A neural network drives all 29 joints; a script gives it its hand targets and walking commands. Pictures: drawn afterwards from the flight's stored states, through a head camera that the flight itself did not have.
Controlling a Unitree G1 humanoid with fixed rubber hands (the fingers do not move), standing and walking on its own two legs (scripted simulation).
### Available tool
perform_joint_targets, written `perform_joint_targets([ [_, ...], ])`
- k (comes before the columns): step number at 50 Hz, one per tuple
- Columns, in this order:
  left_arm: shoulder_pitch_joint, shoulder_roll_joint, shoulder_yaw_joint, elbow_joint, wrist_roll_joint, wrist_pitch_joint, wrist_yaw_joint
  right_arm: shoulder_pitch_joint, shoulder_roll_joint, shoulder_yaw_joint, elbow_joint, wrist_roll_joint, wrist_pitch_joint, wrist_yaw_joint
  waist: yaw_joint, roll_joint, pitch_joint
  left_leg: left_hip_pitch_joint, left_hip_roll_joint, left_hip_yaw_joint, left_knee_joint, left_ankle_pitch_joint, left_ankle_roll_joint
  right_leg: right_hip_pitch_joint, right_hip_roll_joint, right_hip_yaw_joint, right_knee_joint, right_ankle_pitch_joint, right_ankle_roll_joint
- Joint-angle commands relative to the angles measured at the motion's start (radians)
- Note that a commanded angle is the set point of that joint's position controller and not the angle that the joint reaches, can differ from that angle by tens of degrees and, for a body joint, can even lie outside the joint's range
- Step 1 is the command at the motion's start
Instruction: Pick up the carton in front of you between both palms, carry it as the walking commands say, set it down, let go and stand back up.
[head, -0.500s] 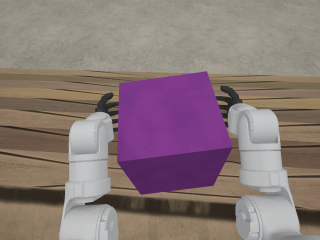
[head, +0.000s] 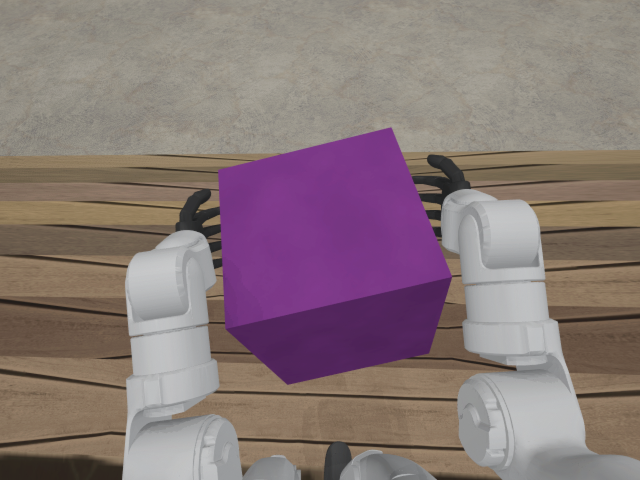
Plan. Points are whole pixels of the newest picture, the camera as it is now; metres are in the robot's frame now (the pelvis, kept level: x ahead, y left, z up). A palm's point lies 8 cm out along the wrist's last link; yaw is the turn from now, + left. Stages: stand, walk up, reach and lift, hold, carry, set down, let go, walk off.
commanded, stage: carry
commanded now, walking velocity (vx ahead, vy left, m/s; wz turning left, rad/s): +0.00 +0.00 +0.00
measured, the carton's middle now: (333, 270) +0.37 +0.00 +0.02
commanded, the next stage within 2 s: none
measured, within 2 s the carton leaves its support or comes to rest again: neither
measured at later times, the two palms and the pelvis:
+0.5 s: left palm (296, 116) +0.51 +0.03 +0.15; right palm (548, 100) +0.50 -0.27 +0.16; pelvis +0.13 -0.11 +0.01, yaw +2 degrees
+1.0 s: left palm (381, 163) +0.64 -0.10 -0.07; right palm (534, 145) +0.66 -0.40 -0.07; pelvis +0.26 -0.23 -0.16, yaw +3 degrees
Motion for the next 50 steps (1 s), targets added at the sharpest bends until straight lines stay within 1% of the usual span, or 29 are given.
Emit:
perform_joint_targets([
  [1, -0.924, -1.093, -0.81, -0.073, -0.531, -0.005, -0.262, -0.468, 1.146, 0.568, 0.063, 0.369, -0.039, 0.266, -0.005, 0.338, -0.607, -0.075, 0.172, -0.14, -0.397, 0.516, 0.161, 0.291, -0.113, 0.258, 0.72, -0.349, 0.333],
  [2, -0.945, -1.115, -0.769, -0.103, -0.562, -0.027, -0.255, -0.471, 1.197, 0.605, 0.034, 0.403, -0.027, 0.269, 0.024, 0.124, -0.611, -0.21, 0.194, -0.161, -0.357, 0.3, 0.169, 0.298, -0.136, 0.387, 0.678, -0.402, 0.182],
  [3, -0.957, -1.138, -0.765, -0.116, -0.58, -0.032, -0.243, -0.596, 1.165, 0.624, -0.084, 0.439, -0.037, 0.273, 0.064, -0.035, -0.596, -0.097, 0.193, -0.134, -0.361, 0.278, 0.147, 0.211, -0.097, 0.269, 0.423, -0.287, 0.08],
  [5, -0.762, -1.042, -0.68, -0.023, -0.49, -0.024, -0.216, -0.592, 1.157, 0.623, -0.058, 0.475, -0.016, 0.275, 0.113, -0.211, -0.609, 0.018, 0.111, 0.031, -0.22, 0.638, 0.068, 0.21, -0.15, 0.251, 0.075, 0.202, 0.083],
  [6, -0.746, -1.058, -0.705, -0.017, -0.473, -0.015, -0.22, -0.609, 1.128, 0.629, -0.069, 0.435, -0.024, 0.265, 0.107, -0.24, -0.595, -0.047, 0.072, 0.037, -0.109, 0.331, 0.041, 0.305, -0.223, 0.304, 0.022, 0.467, 0.095],
  [7, -0.824, -1.067, -0.732, -0.074, -0.527, -0.007, -0.234, -0.579, 1.098, 0.588, -0.073, 0.417, -0.029, 0.248, 0.019, -0.19, -0.616, -0.057, -0.01, 0.024, -0.041, -0.056, 0.01, 0.33, -0.332, 0.479, -0.01, 0.617, 0.12],
  [8, -0.704, -1.061, -0.704, 0.049, -0.515, 0.012, -0.249, -0.56, 1.024, 0.531, -0.057, 0.365, -0.019, 0.227, 0.03, -0.122, -0.634, -0.029, -0.062, 0.017, 0.017, -0.14, -0.028, 0.375, -0.376, 0.543, -0.049, 0.713, 0.221],
  [12, -0.855, -1.15, -0.755, -0.065, -0.561, -0.021, -0.257, -0.603, 1.112, 0.579, -0.077, 0.402, -0.058, 0.242, 0.029, -0.093, -0.692, -0.045, -0.103, 0.19, -0.176, -0.061, -0.016, 0.644, -0.234, 0.254, -0.018, 1.231, 0.524],
  [13, -0.874, -1.144, -0.765, -0.078, -0.557, -0.016, -0.257, -0.606, 1.124, 0.604, -0.106, 0.417, -0.059, 0.242, -0.01, -0.12, -0.713, 0.076, -0.112, 0.219, -0.319, -0.046, -0.01, 0.577, -0.191, 0.163, 0.019, 1.356, 0.575],
  [14, -1.021, -1.169, -0.827, -0.207, -0.595, -0.027, -0.241, -0.65, 1.144, 0.616, -0.216, 0.44, -0.084, 0.237, -0.093, 0.013, -0.714, 0.086, -0.094, 0.211, -0.476, 0.123, 0.032, 0.583, -0.171, 0.164, 0.243, 1.573, 0.529],
  [15, -1.053, -1.118, -0.819, -0.248, -0.586, -0.029, -0.226, -0.609, 1.14, 0.61, -0.191, 0.433, -0.065, 0.232, -0.165, 0.115, -0.75, 0.33, 0.011, 0.118, -0.592, 0.323, 0.133, 0.348, -0.105, 0.119, 0.565, 1.362, 0.574],
  [16, -0.95, -1.14, -0.774, -0.205, -0.567, -0.026, -0.209, -0.621, 1.183, 0.649, -0.223, 0.475, -0.068, 0.23, -0.163, 0.483, -0.755, 0.569, 0.214, -0.144, -0.467, 0.82, 0.23, -0.082, -0.052, 0.212, 0.948, -0.229, 0.419],
  [17, -0.982, -1.08, -0.789, -0.292, -0.583, -0.034, -0.191, -0.503, 1.128, 0.6, -0.137, 0.44, -0.042, 0.229, -0.087, 0.376, -0.734, 0.733, 0.28, -0.253, -0.349, 1.213, 0.235, -0.376, -0.082, 0.42, 0.896, -0.528, 0.252],
  [18, -0.837, -1.057, -0.765, -0.232, -0.547, -0.025, -0.164, -0.573, 1.122, 0.655, -0.272, 0.479, -0.037, 0.23, -0.074, 0.137, -0.75, 0.831, 0.312, -0.24, -0.336, 1.177, 0.209, -0.448, -0.076, 0.42, 0.897, -0.447, 0.163],
  [20, -0.678, -0.971, -0.655, -0.133, -0.439, 0.008, -0.135, -0.655, 1.042, 0.616, -0.321, 0.527, 0.011, 0.226, -0.01, -0.075, -0.748, 0.732, 0.275, -0.203, -0.341, 0.995, 0.16, -0.396, -0.058, 0.27, 0.726, -0.2, 0.078],
  [24, -0.629, -0.852, -0.622, 0.036, -0.327, 0.053, -0.151, -0.5, 0.958, 0.602, -0.109, 0.455, 0.048, 0.259, -0.11, 0.126, -0.559, 0.499, 0.09, -0.005, -0.262, 0.714, 0.091, -0.294, -0.069, 0.133, 0.324, 0.112, 0.117],
  [26, -0.626, -0.868, -0.599, 0.155, -0.327, 0.055, -0.185, -0.572, 0.951, 0.607, -0.067, 0.436, 0.037, 0.273, -0.161, 0.134, -0.436, 0.531, 0.095, -0.104, -0.145, 0.576, 0.085, -0.368, -0.14, 0.205, 0.163, 0.28, 0.117],
  [28, -0.644, -0.867, -0.565, 0.247, -0.318, 0.05, -0.194, -0.613, 0.968, 0.56, 0.091, 0.438, 0.031, 0.287, -0.136, 0.018, -0.344, 0.232, 0.001, 0.001, -0.032, 0.329, 0.079, -0.04, -0.075, 0.027, -0.107, 0.422, 0.145],
  [29, -0.753, -0.86, -0.577, 0.227, -0.346, 0.043, -0.198, -0.553, 0.968, 0.521, 0.21, 0.424, 0.025, 0.297, -0.043, 0.128, -0.4, 0.202, 0.064, 0.02, 0.065, 0.093, 0.031, 0.127, -0.209, 0.203, -0.175, 0.629, 0.132],
  [31, -0.807, -0.88, -0.563, 0.206, -0.384, 0.051, -0.19, -0.623, 1.019, 0.472, 0.192, 0.46, 0.013, 0.291, 0.007, 0.031, -0.406, -0.042, -0.001, 0.038, 0.231, -0.032, 0.001, 0.365, -0.168, 0.101, -0.066, 0.514, 0.157],
  [33, -0.859, -0.851, -0.512, 0.166, -0.424, 0.061, -0.174, -0.657, 0.996, 0.398, 0.204, 0.451, 0.044, 0.273, 0.069, -0.202, -0.517, -0.348, -0.029, 0.028, 0.687, -0.376, -0.043, 0.617, -0.382, 0.37, 0.179, 0.827, 0.082],
  [34, -0.874, -0.799, -0.498, 0.121, -0.459, 0.066, -0.161, -0.663, 0.988, 0.423, 0.177, 0.476, 0.058, 0.257, 0.017, -0.316, -0.642, -0.445, 0.015, -0.047, 0.753, -0.339, -0.05, 0.697, -0.538, 0.561, 0.209, 0.589, 0.041],
  [36, -1.013, -0.814, -0.473, 0.051, -0.462, 0.081, -0.149, -0.694, 0.997, 0.394, 0.163, 0.483, 0.07, 0.239, 0.032, -0.145, -0.605, -0.49, 0.005, -0.017, 0.76, -0.264, -0.01, 0.502, -0.531, 0.72, -0.013, -0.32, 0.046],
  [37, -1.019, -0.876, -0.518, 0.069, -0.508, 0.084, -0.155, -0.768, 1.001, 0.413, 0.073, 0.49, 0.075, 0.234, 0.02, -0.087, -0.613, -0.481, 0.027, 0.005, 0.803, -0.172, -0.019, 0.459, -0.512, 0.658, 0.012, -0.236, 0.08],
  [40, -1.119, -0.909, -0.521, -0.112, -0.501, 0.041, -0.158, -0.862, 1.177, 0.529, 0.03, 0.563, 0.068, 0.238, 0.023, -0.2, -0.608, -0.372, 0.006, 0.053, 0.748, -0.149, -0.008, 0.313, -0.379, 0.562, -0.015, -0.179, 0.127],
  [42, -1.071, -1.017, -0.5, -0.061, -0.504, 0.045, -0.164, -1.018, 1.23, 0.592, -0.153, 0.619, 0.027, 0.228, 0.027, -0.308, -0.653, -0.47, 0.029, 0.031, 0.815, -0.118, 0.0, 0.411, -0.38, 0.517, 0.041, -0.084, 0.089],
  [46, -0.927, -0.967, -0.518, -0.167, -0.488, 0.004, -0.168, -0.711, 1.234, 0.575, -0.068, 0.606, -0.008, 0.18, 0.023, -0.287, -0.845, -0.541, -0.001, 0.034, 0.775, -0.149, -0.027, 0.75, -0.326, 0.325, 0.187, 0.562, 0.181],
  [48, -0.764, -0.94, -0.485, -0.099, -0.427, -0.002, -0.178, -0.685, 1.252, 0.62, -0.102, 0.585, -0.022, 0.18, 0.038, -0.372, -0.84, -0.634, 0.004, 0.047, 0.78, -0.237, -0.005, 0.855, -0.323, 0.329, 0.23, 0.755, 0.09],
  [50, -0.777, -0.972, -0.487, -0.057, -0.411, -0.014, -0.175, -0.676, 1.211, 0.584, -0.119, 0.549, -0.041, 0.179, 0.062, -0.22, -0.82, -0.722, 0.038, 0.021, 0.646, -0.085, 0.011, 0.877, -0.357, 0.396, 0.26, 0.689, 0.056],
])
